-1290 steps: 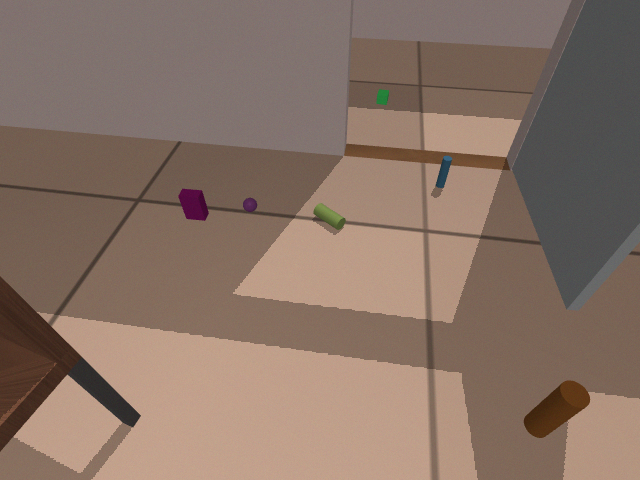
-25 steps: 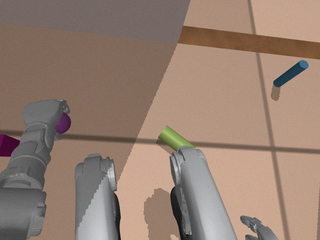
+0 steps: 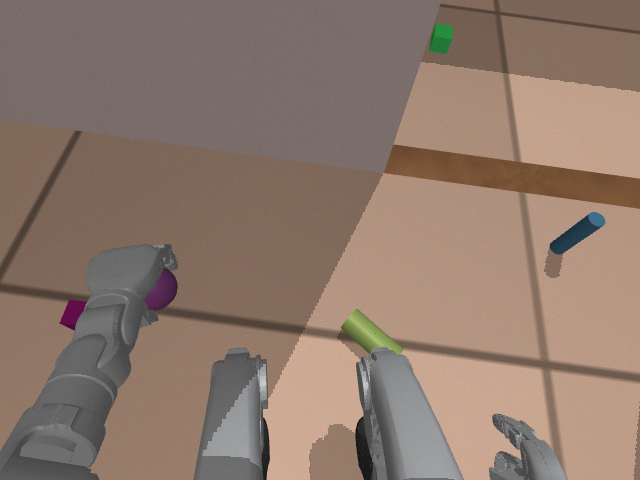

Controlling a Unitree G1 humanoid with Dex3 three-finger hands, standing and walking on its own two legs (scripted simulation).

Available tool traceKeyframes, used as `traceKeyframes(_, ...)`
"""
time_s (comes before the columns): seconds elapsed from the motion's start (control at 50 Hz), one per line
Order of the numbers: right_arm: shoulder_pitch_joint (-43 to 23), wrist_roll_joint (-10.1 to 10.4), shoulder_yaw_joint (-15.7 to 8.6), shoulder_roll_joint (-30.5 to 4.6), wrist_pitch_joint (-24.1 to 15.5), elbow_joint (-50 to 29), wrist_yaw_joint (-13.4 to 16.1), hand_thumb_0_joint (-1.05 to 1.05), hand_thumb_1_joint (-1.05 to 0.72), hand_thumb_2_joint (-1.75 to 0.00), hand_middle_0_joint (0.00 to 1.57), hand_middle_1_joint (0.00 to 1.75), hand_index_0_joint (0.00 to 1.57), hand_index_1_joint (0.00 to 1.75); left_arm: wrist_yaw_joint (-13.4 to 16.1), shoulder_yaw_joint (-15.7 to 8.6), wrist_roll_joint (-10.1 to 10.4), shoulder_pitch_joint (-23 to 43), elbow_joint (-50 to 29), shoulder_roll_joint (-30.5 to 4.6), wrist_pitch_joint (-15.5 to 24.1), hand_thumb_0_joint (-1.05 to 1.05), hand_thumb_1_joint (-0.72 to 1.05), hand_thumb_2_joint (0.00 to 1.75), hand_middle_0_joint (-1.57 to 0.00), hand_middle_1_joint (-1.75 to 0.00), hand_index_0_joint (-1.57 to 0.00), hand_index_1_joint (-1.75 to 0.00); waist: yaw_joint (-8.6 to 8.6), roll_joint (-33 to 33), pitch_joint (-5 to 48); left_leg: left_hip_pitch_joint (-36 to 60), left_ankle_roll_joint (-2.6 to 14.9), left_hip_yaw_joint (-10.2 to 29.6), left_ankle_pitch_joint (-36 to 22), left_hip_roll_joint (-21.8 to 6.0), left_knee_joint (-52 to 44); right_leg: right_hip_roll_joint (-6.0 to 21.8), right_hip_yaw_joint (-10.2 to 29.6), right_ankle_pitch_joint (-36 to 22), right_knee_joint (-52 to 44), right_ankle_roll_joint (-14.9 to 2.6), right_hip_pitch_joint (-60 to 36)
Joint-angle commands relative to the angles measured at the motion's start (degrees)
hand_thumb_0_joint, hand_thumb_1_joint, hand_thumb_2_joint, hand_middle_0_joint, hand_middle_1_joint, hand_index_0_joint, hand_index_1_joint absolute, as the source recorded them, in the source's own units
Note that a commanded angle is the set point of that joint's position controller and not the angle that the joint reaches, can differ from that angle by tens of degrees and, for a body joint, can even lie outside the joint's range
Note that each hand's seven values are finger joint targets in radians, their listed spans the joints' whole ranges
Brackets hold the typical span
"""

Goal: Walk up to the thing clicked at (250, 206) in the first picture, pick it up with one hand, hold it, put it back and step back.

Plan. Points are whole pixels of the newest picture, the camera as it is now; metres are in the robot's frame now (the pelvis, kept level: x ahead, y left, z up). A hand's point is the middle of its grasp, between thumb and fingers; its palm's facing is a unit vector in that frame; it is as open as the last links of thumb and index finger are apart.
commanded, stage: lift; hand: left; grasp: from above
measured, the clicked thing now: (153, 287) +0.39 +0.25 -0.12
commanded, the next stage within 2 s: hold in 0.84 s
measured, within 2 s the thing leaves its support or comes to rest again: neither
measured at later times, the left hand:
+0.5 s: hand (84, 263) +0.35 +0.24 +0.07, palm faces -0.47 -0.09 -0.88, open 9.0 cm
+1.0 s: hand (56, 200) +0.37 +0.24 +0.15, palm faces -0.45 -0.09 -0.89, open 9.0 cm
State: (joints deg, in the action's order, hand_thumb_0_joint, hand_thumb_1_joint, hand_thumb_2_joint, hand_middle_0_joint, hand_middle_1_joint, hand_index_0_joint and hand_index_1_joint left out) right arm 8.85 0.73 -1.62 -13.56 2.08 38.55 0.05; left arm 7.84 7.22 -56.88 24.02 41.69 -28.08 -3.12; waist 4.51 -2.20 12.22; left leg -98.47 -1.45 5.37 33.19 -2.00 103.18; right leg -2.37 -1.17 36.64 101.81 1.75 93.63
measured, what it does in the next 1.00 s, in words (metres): rises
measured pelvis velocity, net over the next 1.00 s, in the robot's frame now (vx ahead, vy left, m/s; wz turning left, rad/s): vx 0.07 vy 0.00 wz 0.03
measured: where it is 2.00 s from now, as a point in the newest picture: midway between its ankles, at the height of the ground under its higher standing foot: outside the picture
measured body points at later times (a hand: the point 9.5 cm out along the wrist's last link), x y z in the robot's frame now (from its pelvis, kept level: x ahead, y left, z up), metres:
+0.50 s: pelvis +0.04 +0.00 +0.16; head +0.11 +0.01 +0.61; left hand +0.37 +0.25 +0.12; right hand +0.14 -0.26 +0.04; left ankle +0.10 +0.13 -0.48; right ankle +0.08 -0.13 -0.48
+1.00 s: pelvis +0.07 +0.00 +0.23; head +0.11 +0.00 +0.67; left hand +0.39 +0.24 +0.20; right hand +0.17 -0.26 +0.10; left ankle +0.10 +0.13 -0.48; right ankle +0.08 -0.13 -0.48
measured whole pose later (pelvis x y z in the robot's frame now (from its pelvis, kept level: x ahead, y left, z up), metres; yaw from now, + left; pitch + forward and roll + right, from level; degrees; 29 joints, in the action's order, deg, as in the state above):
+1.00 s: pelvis +0.07 +0.00 +0.23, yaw +2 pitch +9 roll +0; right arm 15.2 1.9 -2.6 -14.0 -0.2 41.5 2.2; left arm 7.0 10.5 -57.3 16.7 46.9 -21.5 -1.6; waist 3.3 -1.7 4.9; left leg -34.1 -0.7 -0.3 19.6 -1.8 44.9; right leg -0.2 2.6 21.7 44.5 1.5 31.6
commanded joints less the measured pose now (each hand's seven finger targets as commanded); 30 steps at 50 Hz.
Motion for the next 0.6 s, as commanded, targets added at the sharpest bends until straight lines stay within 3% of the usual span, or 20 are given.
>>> traceKeyframes(0.0, 4.3, 0.7, -3.5, -10.4, -1.3, -4.6, 1.9, 0.00, -0.92, -0.90, 0.20, 0.30, 0.20, 0.30, 2.4, -4.8, 0.6, 16.6, -14.7, -12.0, -0.8, 0.00, 0.52, 0.63, -0.91, -0.64, -0.93, -0.62, 0.40, -7.4, 27.3, 33.1, 2.30, -3.2, 0.3, 1.3, -21.8, -1.2, -1.9, -4.5, -21.5, -3.18, -18.1)
traceKeyframes(0.08, 4.0, 1.2, -2.9, -9.7, -1.4, -4.3, 2.7, 0.00, -0.92, -0.91, 0.20, 0.30, 0.20, 0.30, 2.3, -4.4, 0.5, 13.8, -13.9, -10.8, -1.6, 0.00, 0.51, 0.63, -0.92, -0.63, -0.93, -0.61, 0.56, -6.0, 23.5, 38.4, 2.15, -3.6, -0.7, 1.5, -27.5, -1.1, -1.1, -5.0, -27.7, -3.12, -24.5)
traceKeyframes(0.1, 3.9, 1.2, -2.8, -9.6, -1.4, -4.2, 2.8, 0.00, -0.92, -0.91, 0.20, 0.30, 0.20, 0.30, 2.3, -5.3, 0.5, 13.2, -13.7, -11.6, -1.7, 0.00, 0.51, 0.63, -0.91, -0.62, -0.93, -0.61, 0.09, -6.1, 23.0, 40.1, 2.07, -3.3, -1.3, 1.4, -29.1, -1.1, -1.2, -5.6, -28.6, -3.06, -26.1)
traceKeyframes(0.2, 4.3, 1.6, -2.5, -8.8, -2.1, -3.5, 3.4, 0.00, -0.92, -0.91, 0.20, 0.30, 0.20, 0.30, 1.4, -2.6, 0.4, 11.7, -10.3, -8.4, -1.7, 0.00, 0.49, 0.63, -0.89, -0.66, -0.91, -0.64, 0.27, -3.2, 17.3, 44.8, 2.20, -4.1, -4.4, 1.6, -35.1, -1.2, -0.1, -8.1, -35.7, -3.03, -32.9)
traceKeyframes(0.22, 4.6, 1.6, -2.6, -8.8, -2.3, -3.2, 3.5, 0.00, -0.92, -0.91, 0.20, 0.30, 0.20, 0.30, 1.4, -3.3, 0.6, 10.7, -9.4, -8.7, -1.7, 0.00, 0.47, 0.64, -0.88, -0.66, -0.90, -0.64, 0.01, -3.2, 16.8, 46.0, 2.17, -4.1, -5.2, 1.5, -36.2, -1.1, 0.1, -8.8, -37.0, -2.97, -34.7)
traceKeyframes(0.26, 4.6, 1.7, -2.5, -8.5, -2.7, -3.4, 3.6, 0.00, -0.92, -0.91, 0.20, 0.30, 0.20, 0.30, 1.2, -1.5, 1.0, 10.3, -8.3, -6.7, -1.4, 0.00, 0.48, 0.64, -0.88, -0.66, -0.90, -0.64, 0.35, -2.3, 14.3, 47.3, 2.13, -4.1, -4.7, 1.6, -39.0, -1.1, 0.5, -8.3, -39.7, -2.98, -36.8)
traceKeyframes(0.3, 4.7, 1.7, -2.8, -8.7, -3.2, -3.4, 3.7, 0.00, -0.92, -0.91, 0.20, 0.30, 0.20, 0.30, 1.2, -2.6, 1.2, 10.1, -7.5, -7.5, -0.9, 0.00, 0.50, 0.63, -0.91, -0.65, -0.92, -0.64, -0.19, -2.2, 13.6, 49.8, 2.06, -4.1, -4.2, 1.6, -41.8, -0.9, 0.8, -7.7, -42.5, -2.98, -39.3)
traceKeyframes(0.32, 4.5, 1.7, -2.7, -8.6, -3.5, -3.6, 3.8, 0.00, -0.92, -0.91, 0.20, 0.30, 0.20, 0.30, 1.2, -1.7, 1.3, 10.6, -7.9, -6.8, -0.5, 0.00, 0.50, 0.62, -0.91, -0.62, -0.92, -0.61, -0.39, -3.0, 13.2, 51.3, 1.87, -3.8, -3.6, 1.6, -43.5, -0.9, 0.7, -7.3, -43.2, -3.05, -39.6)
traceKeyframes(0.46, 6.7, 1.3, -3.0, -8.6, -4.7, -2.4, 3.9, 0.00, -0.91, -0.91, 0.20, 0.30, 0.20, 0.30, 2.9, -1.4, 0.0, 12.8, -8.5, -6.4, 1.1, 0.00, 0.49, 0.66, -0.89, -0.68, -0.91, -0.67, 0.00, -2.7, 14.3, 61.9, 1.66, -4.7, -13.8, 1.6, -49.0, -0.7, 0.7, -17.4, -49.2, -2.74, -48.5)
traceKeyframes(0.5, 7.1, 1.2, -3.0, -8.9, -4.9, -1.8, 3.8, 0.00, -0.91, -0.91, 0.20, 0.30, 0.20, 0.30, 3.7, -2.8, -0.5, 12.2, -8.7, -7.5, 1.1, 0.00, 0.51, 0.69, -0.91, -0.69, -0.93, -0.67, -0.34, -3.4, 13.8, 64.0, 1.49, -4.8, -15.6, 1.6, -50.8, -0.6, 0.7, -19.0, -50.6, -2.67, -50.2)
traceKeyframes(0.58, 7.3, 1.1, -3.0, -9.0, -4.7, -1.6, 3.4, 0.00, -0.91, -0.90, 0.20, 0.30, 0.20, 0.30, 4.5, -2.6, -0.8, 11.2, -6.3, -6.5, 0.4, 0.00, 0.55, 0.71, -0.94, -0.69, -0.96, -0.68, -0.53, -1.9, 11.8, 66.9, 1.42, -4.9, -17.8, 1.8, -54.1, -0.3, 1.0, -21.2, -54.1, -2.43, -53.7)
